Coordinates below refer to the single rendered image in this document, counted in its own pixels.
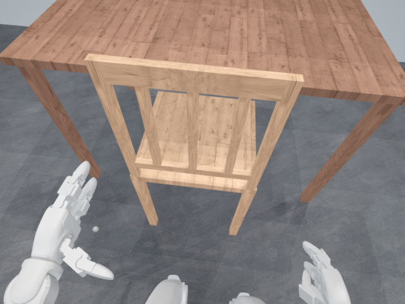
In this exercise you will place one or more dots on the left robot thigh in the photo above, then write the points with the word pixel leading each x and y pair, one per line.
pixel 169 291

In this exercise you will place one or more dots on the chair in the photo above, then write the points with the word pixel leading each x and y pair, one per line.
pixel 192 140

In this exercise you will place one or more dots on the robot left hand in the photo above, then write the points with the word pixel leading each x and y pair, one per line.
pixel 62 219

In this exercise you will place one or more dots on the robot right hand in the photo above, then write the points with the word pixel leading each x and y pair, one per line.
pixel 329 286

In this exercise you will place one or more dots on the robot left shin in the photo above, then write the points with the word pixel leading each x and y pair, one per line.
pixel 173 277

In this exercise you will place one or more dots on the table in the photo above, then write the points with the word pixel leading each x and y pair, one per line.
pixel 334 44

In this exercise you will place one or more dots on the left robot forearm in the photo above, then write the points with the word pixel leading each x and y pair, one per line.
pixel 37 282

